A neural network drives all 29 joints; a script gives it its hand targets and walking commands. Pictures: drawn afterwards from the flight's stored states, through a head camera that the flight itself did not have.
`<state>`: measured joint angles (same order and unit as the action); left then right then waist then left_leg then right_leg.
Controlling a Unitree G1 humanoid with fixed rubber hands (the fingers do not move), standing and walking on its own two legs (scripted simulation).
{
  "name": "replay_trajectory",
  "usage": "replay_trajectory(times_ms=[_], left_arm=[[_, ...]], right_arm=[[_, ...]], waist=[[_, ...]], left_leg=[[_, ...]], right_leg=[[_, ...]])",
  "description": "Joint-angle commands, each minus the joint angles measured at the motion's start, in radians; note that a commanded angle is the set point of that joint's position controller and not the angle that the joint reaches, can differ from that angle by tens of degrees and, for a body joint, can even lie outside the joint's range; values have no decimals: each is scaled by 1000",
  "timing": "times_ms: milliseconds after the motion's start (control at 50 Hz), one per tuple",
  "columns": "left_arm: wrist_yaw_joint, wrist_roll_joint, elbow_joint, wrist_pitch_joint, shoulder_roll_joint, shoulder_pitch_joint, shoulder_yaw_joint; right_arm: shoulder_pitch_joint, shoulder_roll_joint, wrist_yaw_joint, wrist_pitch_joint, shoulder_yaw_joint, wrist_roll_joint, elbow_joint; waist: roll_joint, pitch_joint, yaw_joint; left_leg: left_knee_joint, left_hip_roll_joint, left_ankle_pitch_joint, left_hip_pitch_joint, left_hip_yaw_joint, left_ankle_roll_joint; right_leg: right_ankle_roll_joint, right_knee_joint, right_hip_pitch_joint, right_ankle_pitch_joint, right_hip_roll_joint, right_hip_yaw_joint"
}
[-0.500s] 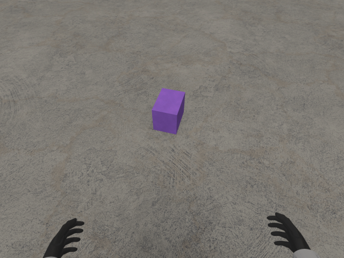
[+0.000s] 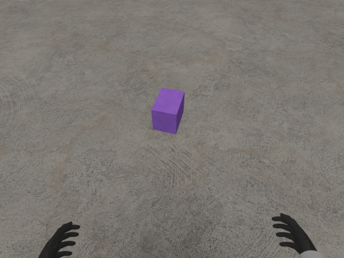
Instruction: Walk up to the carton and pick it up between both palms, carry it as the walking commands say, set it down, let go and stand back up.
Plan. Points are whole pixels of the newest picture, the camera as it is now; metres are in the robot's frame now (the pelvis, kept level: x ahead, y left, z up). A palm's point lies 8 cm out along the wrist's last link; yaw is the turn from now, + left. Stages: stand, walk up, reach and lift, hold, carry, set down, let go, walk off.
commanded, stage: walk up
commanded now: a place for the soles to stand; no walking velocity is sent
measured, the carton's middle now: (168, 110) +1.19 +0.00 -0.65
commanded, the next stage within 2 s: none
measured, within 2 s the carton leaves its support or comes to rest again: neither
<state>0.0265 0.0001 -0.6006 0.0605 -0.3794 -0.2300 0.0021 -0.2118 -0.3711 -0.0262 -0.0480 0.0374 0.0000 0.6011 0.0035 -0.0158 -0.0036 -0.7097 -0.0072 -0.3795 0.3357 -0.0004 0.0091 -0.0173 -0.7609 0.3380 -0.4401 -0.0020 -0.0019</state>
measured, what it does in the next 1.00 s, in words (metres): walks ahead: left foot, then right foot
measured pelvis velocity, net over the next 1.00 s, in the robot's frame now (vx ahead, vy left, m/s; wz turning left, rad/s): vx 0.22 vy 0.00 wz -0.02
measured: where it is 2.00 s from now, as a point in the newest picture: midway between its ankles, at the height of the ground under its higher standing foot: (172, 213)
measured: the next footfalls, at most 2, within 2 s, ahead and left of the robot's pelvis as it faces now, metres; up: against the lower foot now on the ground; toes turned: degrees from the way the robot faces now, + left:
left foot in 0.38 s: +0.21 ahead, +0.11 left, +0.00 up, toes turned +0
right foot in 0.66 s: +0.21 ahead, -0.14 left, +0.00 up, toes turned -2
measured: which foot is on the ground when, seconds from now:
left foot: down 0.00-0.08, up 0.10-0.36, down 0.38-0.66, up 0.68-0.90, down 0.92-1.00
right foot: down 0.00-0.40, up 0.42-0.64, down 0.66-0.94, up 0.96-1.00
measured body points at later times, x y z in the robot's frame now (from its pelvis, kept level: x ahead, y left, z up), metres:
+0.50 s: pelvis +0.11 -0.01 +0.00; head +0.13 -0.02 +0.45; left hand +0.19 +0.32 -0.08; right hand +0.26 -0.32 -0.08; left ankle +0.17 +0.11 -0.72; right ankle +0.04 -0.12 -0.66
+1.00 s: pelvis +0.22 +0.00 -0.01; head +0.25 -0.01 +0.43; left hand +0.30 +0.32 -0.08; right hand +0.36 -0.32 -0.09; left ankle +0.30 +0.10 -0.72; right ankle +0.17 -0.13 -0.68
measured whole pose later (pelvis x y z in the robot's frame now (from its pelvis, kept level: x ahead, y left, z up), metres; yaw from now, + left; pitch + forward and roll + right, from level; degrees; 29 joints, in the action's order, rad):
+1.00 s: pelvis +0.22 +0.00 -0.01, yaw -1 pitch +1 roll -1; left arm -0.01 0.00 -0.60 0.10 -0.46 -0.43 0.02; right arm -0.25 -0.45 -0.05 -0.06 0.07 0.00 0.60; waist 0.05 -0.04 0.01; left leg -0.80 -0.02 -0.29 0.52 0.02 0.03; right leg -0.03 -1.03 0.42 -0.49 -0.01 0.00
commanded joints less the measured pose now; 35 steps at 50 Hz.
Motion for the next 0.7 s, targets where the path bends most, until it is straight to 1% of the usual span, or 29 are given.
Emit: replay_trajectory(times_ms=[0,20,40,60,80,100,120,140,200,220,240,260,320,340,360,380,400,420,440,460,480,500,540,560,600,620,640,660,680], left_arm=[[15,39,62,54,-227,-3,91],[19,45,49,64,-239,-34,96],[18,36,3,69,-229,-181,101],[9,44,-38,81,-257,-320,119],[-4,65,-59,91,-346,-407,152],[-11,48,-14,92,-421,-358,158],[-16,28,21,90,-406,-279,152],[-25,23,38,91,-400,-243,153],[-46,19,41,78,-350,-260,130],[-44,22,34,76,-346,-290,131],[-42,22,26,73,-351,-305,133],[-40,24,39,72,-355,-288,134],[-37,13,36,63,-367,-229,129],[-34,8,38,56,-359,-203,123],[-30,-5,52,59,-308,-183,99],[-23,-7,60,62,-241,-206,84],[-27,0,80,68,-197,-212,64],[-35,8,48,67,-296,-192,84],[-35,14,33,65,-300,-183,89],[-26,18,27,67,-283,-198,87],[-18,18,18,59,-281,-203,94],[-5,17,-1,56,-276,-240,94],[5,18,-1,59,-256,-230,100],[8,15,0,64,-258,-218,103],[-4,19,-61,81,-227,-371,112],[-20,43,-91,94,-287,-478,136],[-30,59,-83,96,-380,-467,165],[-44,44,-32,103,-449,-399,162],[-47,25,-10,99,-460,-338,164]], right_arm=[[-113,-344,-20,-42,133,46,-48],[-83,-325,-24,-37,133,44,-52],[5,-310,-28,-28,127,46,-67],[42,-260,-32,-14,111,45,-81],[73,-165,-32,-9,84,40,-119],[122,-179,-23,-11,73,34,-144],[178,-266,-16,-17,86,30,-135],[124,-277,-24,-22,93,29,-107],[93,-235,-32,-24,88,27,-99],[93,-218,-37,-24,86,33,-106],[95,-218,-38,-23,87,37,-107],[116,-222,-35,-22,87,42,-107],[106,-214,-37,-35,92,52,-87],[37,-210,-38,-40,96,45,-68],[-96,-234,-26,-50,114,52,-27],[-268,-337,-12,-60,149,57,21],[-298,-409,-3,-66,165,51,10],[-245,-375,-2,-63,154,15,-21],[-206,-342,-4,-60,140,9,-32],[-163,-325,-8,-55,127,8,-27],[-136,-294,-7,-49,121,11,-43],[-122,-309,-8,-42,125,20,-41],[-114,-324,-16,-37,125,39,-36],[-92,-338,-22,-34,128,40,-46],[2,-310,-34,-15,116,39,-63],[-13,-226,-33,-6,94,37,-65],[20,-138,-29,-9,55,31,-105],[76,-188,-15,-5,61,29,-132],[171,-304,-11,-15,89,23,-132]], waist=[[201,-35,-55],[155,3,-33],[123,71,49],[20,75,120],[-244,43,164],[-229,-18,139],[-20,-57,101],[16,-73,65],[-100,49,68],[-182,76,77],[-186,73,80],[-159,24,77],[-119,3,50],[-162,31,18],[-97,120,-48],[89,253,-124],[268,266,-121],[113,171,-107],[38,91,-73],[61,13,-44],[63,-31,-38],[140,-31,-37],[238,-49,-40],[214,-23,-36],[159,43,83],[-41,88,130],[-231,46,149],[-151,-11,116],[-32,-97,104]], left_leg=[[423,-314,-380,-208,-375,253],[363,-283,-300,-143,-305,224],[248,-209,-211,-60,-188,187],[10,-125,-237,132,-91,133],[-352,-3,-182,435,7,65],[-456,49,-215,670,-20,38],[-458,-34,-134,661,-114,28],[-458,-64,-59,618,-121,23],[-296,-41,-101,479,-64,8],[-248,-33,-136,480,-43,10],[-205,-23,-134,455,-35,16],[-200,-32,-102,428,-36,25],[-6,-20,-12,272,28,45],[112,-7,101,107,59,53],[184,36,137,-161,56,78],[290,-108,-5,-459,-195,152],[323,-369,-14,-641,-635,230],[345,-393,-45,-527,-649,314],[347,-385,-83,-377,-579,310],[369,-363,-103,-251,-481,286],[358,-275,-78,-154,-344,246],[354,-247,-80,-71,-265,240],[363,-252,-111,4,-254,262],[350,-243,-142,21,-217,254],[108,-172,-117,96,-107,202],[-157,-126,-142,271,-63,150],[-410,21,-210,540,38,85],[-538,19,-195,685,-59,50],[-532,-42,-132,705,-110,30]], right_leg=[[-31,-58,380,-75,60,1],[-35,28,229,-36,42,-36],[-48,153,11,32,-5,-92],[-50,239,-205,14,-35,-61],[-117,397,-370,-202,150,380],[-214,536,-407,-189,379,808],[-258,502,-364,-74,387,786],[-253,435,-348,146,347,681],[-212,308,-384,603,233,395],[-216,284,-405,652,233,367],[-223,284,-360,611,240,371],[-245,298,-284,576,277,405],[-218,238,-184,562,257,330],[-186,175,-98,521,209,227],[-145,32,3,544,145,167],[-89,-322,204,381,54,68],[-41,-491,516,-108,-58,29],[-31,-580,564,-97,-35,95],[-28,-559,528,-58,13,102],[-28,-498,489,-34,48,80],[-21,-366,417,-7,64,60],[-12,-269,321,-14,64,14],[-17,-157,247,-39,51,-29],[-16,-56,167,-36,39,-40],[-18,193,-81,96,-48,-146],[-29,241,-284,61,-28,-19],[-100,354,-336,-173,190,395],[-177,521,-287,-259,405,811],[-234,543,-219,-249,434,866]])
